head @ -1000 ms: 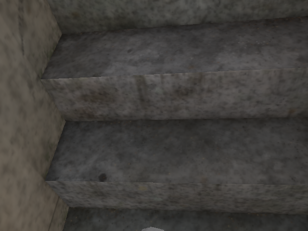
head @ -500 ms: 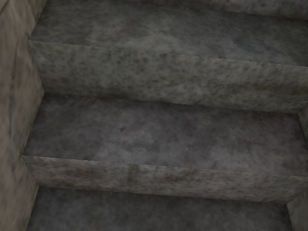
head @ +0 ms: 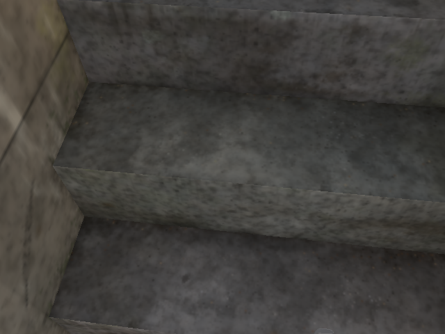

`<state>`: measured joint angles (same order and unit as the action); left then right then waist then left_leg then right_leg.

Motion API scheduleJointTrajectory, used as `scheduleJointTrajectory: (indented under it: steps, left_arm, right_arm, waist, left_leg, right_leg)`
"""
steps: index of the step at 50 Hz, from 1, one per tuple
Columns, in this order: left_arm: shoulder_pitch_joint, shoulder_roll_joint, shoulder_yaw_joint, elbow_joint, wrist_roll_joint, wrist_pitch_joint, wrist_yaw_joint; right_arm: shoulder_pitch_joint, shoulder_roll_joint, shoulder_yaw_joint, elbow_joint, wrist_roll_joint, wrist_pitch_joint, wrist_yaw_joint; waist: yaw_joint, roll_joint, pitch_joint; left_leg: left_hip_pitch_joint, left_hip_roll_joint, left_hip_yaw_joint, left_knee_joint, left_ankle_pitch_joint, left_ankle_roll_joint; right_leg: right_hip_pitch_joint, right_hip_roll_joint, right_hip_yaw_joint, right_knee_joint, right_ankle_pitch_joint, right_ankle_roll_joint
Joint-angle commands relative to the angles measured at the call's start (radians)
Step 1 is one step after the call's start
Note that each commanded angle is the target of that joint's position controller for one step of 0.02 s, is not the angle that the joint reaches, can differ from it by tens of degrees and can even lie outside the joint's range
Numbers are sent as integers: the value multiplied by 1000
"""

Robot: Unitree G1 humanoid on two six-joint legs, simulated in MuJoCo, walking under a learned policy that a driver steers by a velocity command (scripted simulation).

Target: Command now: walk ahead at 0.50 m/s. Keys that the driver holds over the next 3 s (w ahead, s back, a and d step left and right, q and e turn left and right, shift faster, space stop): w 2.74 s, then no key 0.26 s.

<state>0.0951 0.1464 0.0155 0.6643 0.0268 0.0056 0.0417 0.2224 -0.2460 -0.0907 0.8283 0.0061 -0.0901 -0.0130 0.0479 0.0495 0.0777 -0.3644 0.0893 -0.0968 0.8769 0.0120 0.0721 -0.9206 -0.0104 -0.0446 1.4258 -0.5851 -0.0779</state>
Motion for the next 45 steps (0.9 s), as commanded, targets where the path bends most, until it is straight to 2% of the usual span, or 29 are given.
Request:
scheduleJointTrajectory:
  steps: [1, 3, 5, 8, 10, 12, 13, 14, 16, 17, 19, 21, 22, 23, 24, 25, 26, 27, 28, 29, 30, 31, 33, 34, 36, 40, 42, 44, 45]
  left_arm:
    - [170, 274, 110, 47, -11, -35, 16]
    - [156, 151, 90, 123, -12, -49, 0]
    - [119, 59, 59, 145, 7, -75, -34]
    - [169, 123, 69, 148, -5, -111, -26]
    - [168, 194, 85, 105, 10, -118, -20]
    - [224, 191, 85, 113, -2, -111, -9]
    - [261, 170, 88, 143, 24, -125, 6]
    - [292, 183, 89, 142, 32, -127, 14]
    - [371, 176, 68, 160, 26, -150, 26]
    - [391, 151, 63, 163, 33, -164, 16]
    - [414, 164, 72, 177, 47, -163, 23]
    - [398, 161, 65, 227, 3, -152, 20]
    - [324, 211, 76, 220, -56, -150, 8]
    - [337, 296, 100, 226, -90, -153, -14]
    - [209, 386, 119, 217, -129, -194, -27]
    - [195, 344, 110, 237, -145, -205, -63]
    - [214, 200, 99, 119, -130, -191, -114]
    - [318, 112, 86, 149, -36, -183, -115]
    - [237, 125, 94, 97, -32, -152, -117]
    - [153, 76, 79, 49, 2, -113, -101]
    - [108, 19, 53, 12, 40, -92, -96]
    - [132, -27, 30, 13, 39, -67, -92]
    - [140, -64, 8, -15, 7, -36, -57]
    - [126, -99, -6, -15, -4, -32, -39]
    - [140, -28, -7, -44, -13, -35, -25]
    - [-28, -87, -24, -117, -26, -15, 8]
    - [-91, -75, -29, -169, -7, -13, 1]
    - [-167, -66, -35, -216, -17, 3, -21]
    - [-251, -81, -55, -271, -45, 31, -37]
  right_arm:
    - [-131, 159, 33, -222, -86, -38, 59]
    - [-82, 162, 54, -219, -84, -18, 23]
    - [-37, 135, 59, -189, -69, 10, 13]
    - [-110, 83, 54, -211, -40, 46, 4]
    - [-138, 58, 52, -222, -42, 49, -8]
    - [-134, 93, 51, -189, -41, 67, -8]
    - [-185, 97, 45, -209, -57, 53, -9]
    - [-212, 126, 54, -242, -55, 50, -28]
    - [-292, 130, 64, -317, -48, 60, -45]
    - [-345, 115, 61, -333, -19, 70, -36]
    - [-433, 134, 84, -415, -15, 76, -22]
    - [-432, 177, 109, -464, -13, 127, -8]
    - [-389, 152, 116, -451, 38, 154, -2]
    - [-85, 86, 49, -379, 74, 175, -25]
    - [269, 71, 18, -280, 61, 172, -42]
    - [434, -62, -7, -172, 30, 151, -48]
    - [387, -198, -38, -160, -71, 157, -81]
    - [254, -196, -42, -147, -36, 152, -80]
    - [108, -104, -18, -149, -13, 157, -75]
    - [15, -32, 2, -123, -8, 146, -73]
    - [-42, 0, 10, -83, -19, 122, -80]
    - [-23, 59, 31, -20, -30, 103, -77]
    - [68, 74, 50, 42, -41, 51, -72]
    - [95, 51, 39, 56, -46, 28, -67]
    - [20, 8, 35, -3, -27, -2, -52]
    - [154, -48, 22, 34, -16, -40, -52]
    - [189, -54, 16, 31, -3, -32, -53]
    - [194, -74, 12, 17, -8, -19, -77]
    - [268, -149, -9, -9, 14, -9, -109]
  waist:
    - [-16, -196, -256]
    - [-82, -77, -112]
    - [-111, -106, -68]
    - [-94, -82, 26]
    - [-78, -60, -13]
    - [-72, -100, -53]
    - [-44, -254, -59]
    - [-37, -251, -30]
    - [-33, -283, 52]
    - [3, -308, 31]
    - [15, -162, -1]
    - [-7, -150, 2]
    - [-70, -160, -57]
    - [-194, -269, -236]
    - [-411, -307, -411]
    - [-452, -190, -506]
    - [-334, 437, -551]
    - [-221, 316, -573]
    - [-146, 232, -450]
    - [-92, 179, -205]
    - [-52, 95, -125]
    - [-13, 15, -79]
    - [-3, 9, -45]
    - [-15, -5, -11]
    - [18, -45, 4]
    - [-34, 12, 55]
    - [-33, -42, 73]
    - [-52, -42, 58]
    - [-124, 46, 24]
  left_leg:
    - [-523, -245, -216, 1119, 6, 31]
    - [-675, -232, -187, 1244, 38, 18]
    - [-728, -246, -176, 1312, -13, 32]
    - [-826, -223, -132, 1168, -209, 1]
    - [-764, -215, -45, 1031, -179, -19]
    - [-829, -183, 0, 1174, -163, -19]
    - [-965, -204, 14, 1371, -247, -2]
    - [-1054, -172, -4, 1457, -330, 8]
    - [-1226, -96, 44, 1479, -502, -9]
    - [-1262, -84, 72, 1550, -646, -17]
    - [-1199, -13, 116, 1304, -721, -14]
    - [-862, 3, 233, 903, -643, 23]
    - [-360, -64, 275, 425, -716, 74]
    - [55, -182, 274, 380, -631, 31]
    - [400, -222, 306, 266, -316, -26]
    - [462, -210, 102, 22, -277, -8]
    - [409, 204, -788, -539, -427, 134]
    - [347, 243, -934, -499, -449, 163]
    - [115, 179, -880, -535, -1149, 170]
    - [-66, 130, -715, -444, -1242, 146]
    - [-171, 105, -616, -328, -1140, 136]
    - [-221, 78, -457, -248, -964, 97]
    - [-140, 37, -290, -297, -762, 73]
    - [-124, 31, -204, -319, -615, 69]
    - [-186, 45, -160, -454, -505, 65]
    - [28, 156, -189, -581, -496, 130]
    - [46, 133, -134, -604, -461, 83]
    - [37, 82, -77, -704, -479, 77]
    - [103, 167, -126, -935, -406, 136]
  right_leg:
    - [498, -229, 989, -1015, -504, -153]
    - [438, -202, 726, -846, -188, -115]
    - [412, -167, 466, -787, 8, -75]
    - [457, -189, 314, -941, 242, -61]
    - [478, -209, 256, -1014, 257, -93]
    - [598, -229, 243, -1039, 301, -143]
    - [744, -251, 267, -1094, 329, -188]
    - [817, -274, 258, -1117, 415, -185]
    - [934, -288, 265, -1165, 420, -185]
    - [984, -302, 245, -1184, 516, -189]
    - [1008, -268, 153, -1258, 435, -152]
    - [867, -216, 37, -1431, 759, -131]
    - [640, -145, -34, -1433, 1234, -130]
    - [646, -150, 19, -1257, 1647, -154]
    - [611, -144, -34, -1050, 1923, -66]
    - [623, -106, 59, -652, 1543, -40]
    - [315, 193, 226, -199, 526, 7]
    - [329, 219, 467, 220, 440, 23]
    - [203, 184, 362, 421, 485, 28]
    - [87, 148, 239, 465, 566, 4]
    - [2, 173, 276, 585, 666, -30]
    - [-34, 180, 295, 639, 708, -45]
    - [-179, 189, 292, 766, 545, -29]
    - [-253, 187, 318, 781, 525, -27]
    - [-212, 146, 278, 548, 468, 2]
    - [-586, 91, 214, 964, 262, -12]
    - [-583, 24, 218, 816, 266, -24]
    - [-487, -53, 56, 521, 317, -5]
    - [-380, -87, -14, 321, 193, -26]
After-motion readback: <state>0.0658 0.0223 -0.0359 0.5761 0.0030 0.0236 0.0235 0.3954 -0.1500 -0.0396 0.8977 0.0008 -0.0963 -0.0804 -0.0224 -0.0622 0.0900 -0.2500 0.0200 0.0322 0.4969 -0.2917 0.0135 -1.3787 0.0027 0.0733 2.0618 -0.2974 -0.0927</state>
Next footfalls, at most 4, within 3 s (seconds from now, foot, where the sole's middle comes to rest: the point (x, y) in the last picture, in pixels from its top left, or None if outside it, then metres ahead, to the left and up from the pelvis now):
0.48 left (178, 281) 0.42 0.16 -0.42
1.02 right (308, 139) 0.65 -0.10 -0.21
1.58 left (209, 2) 0.79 0.10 0.00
1.98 right None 0.89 -0.16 0.00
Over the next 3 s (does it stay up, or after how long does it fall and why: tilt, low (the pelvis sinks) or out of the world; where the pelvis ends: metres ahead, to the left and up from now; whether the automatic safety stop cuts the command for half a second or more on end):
stays up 1.12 -0.08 1.01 its command is cut before an obstacle after 0.4 s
